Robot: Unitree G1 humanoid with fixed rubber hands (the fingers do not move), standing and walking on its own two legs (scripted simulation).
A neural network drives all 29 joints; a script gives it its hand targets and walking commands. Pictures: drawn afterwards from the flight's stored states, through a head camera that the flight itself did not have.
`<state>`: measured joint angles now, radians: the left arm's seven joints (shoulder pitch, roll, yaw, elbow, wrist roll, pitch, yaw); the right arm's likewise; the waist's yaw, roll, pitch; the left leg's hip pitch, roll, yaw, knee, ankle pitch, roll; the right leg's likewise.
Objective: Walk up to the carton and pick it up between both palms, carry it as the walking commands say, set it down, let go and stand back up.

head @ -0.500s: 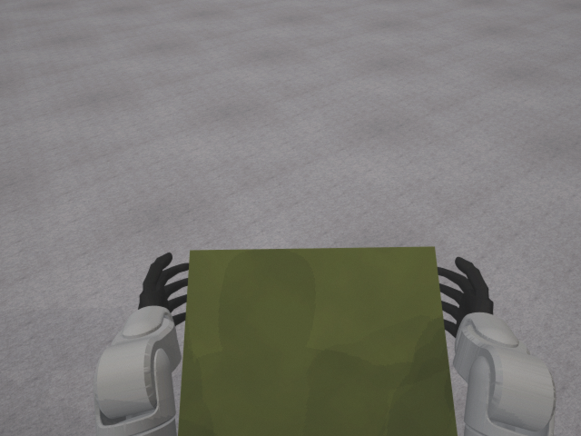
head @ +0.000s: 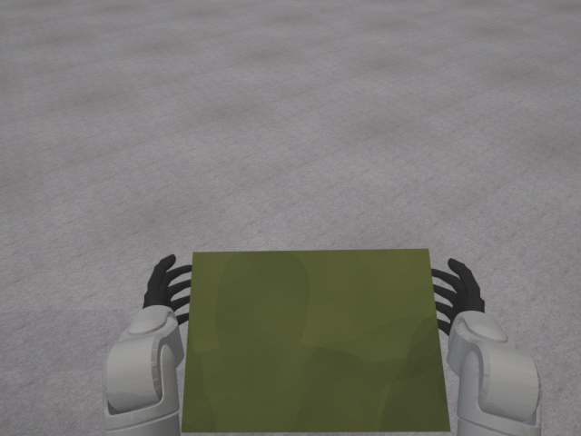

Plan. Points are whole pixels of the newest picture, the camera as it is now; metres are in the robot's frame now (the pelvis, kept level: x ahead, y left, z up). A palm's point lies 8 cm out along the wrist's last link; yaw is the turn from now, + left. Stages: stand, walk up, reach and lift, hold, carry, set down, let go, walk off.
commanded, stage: carry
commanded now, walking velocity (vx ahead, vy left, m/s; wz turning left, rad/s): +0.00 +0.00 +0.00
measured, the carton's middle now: (309, 331) +0.28 +0.00 -0.01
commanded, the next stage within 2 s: hold in 0.62 s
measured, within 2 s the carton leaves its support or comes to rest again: neither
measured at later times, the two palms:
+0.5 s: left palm (165, 314) +0.25 +0.19 +0.07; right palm (460, 319) +0.25 -0.18 +0.07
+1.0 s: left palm (168, 326) +0.25 +0.18 +0.05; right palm (453, 311) +0.28 -0.19 +0.05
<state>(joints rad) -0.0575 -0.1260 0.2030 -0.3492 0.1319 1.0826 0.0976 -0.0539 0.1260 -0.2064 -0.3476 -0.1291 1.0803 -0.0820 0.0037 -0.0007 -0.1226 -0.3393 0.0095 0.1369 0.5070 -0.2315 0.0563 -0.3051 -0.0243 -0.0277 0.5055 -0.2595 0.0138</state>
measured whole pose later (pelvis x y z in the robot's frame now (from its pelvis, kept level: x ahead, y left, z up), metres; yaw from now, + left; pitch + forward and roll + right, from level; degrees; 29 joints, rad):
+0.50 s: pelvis +0.00 +0.00 +0.00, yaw +0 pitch +3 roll +0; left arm -0.06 -0.13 0.22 -0.26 0.13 0.98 0.09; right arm -0.06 0.13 -0.22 -0.25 -0.13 0.97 -0.08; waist 0.00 -0.01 -0.11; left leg -0.33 0.01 0.14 0.51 -0.23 0.06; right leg -0.30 -0.02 -0.02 0.51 -0.26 0.01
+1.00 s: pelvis -0.02 -0.02 +0.01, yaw +2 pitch -6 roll +0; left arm -0.19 -0.10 0.26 0.17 0.26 0.71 0.03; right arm -0.24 0.06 -0.27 0.26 -0.26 0.68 0.03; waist 0.02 0.00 0.00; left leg -0.12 0.01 0.09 0.38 -0.15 0.03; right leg -0.07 -0.01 -0.05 0.38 -0.21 -0.01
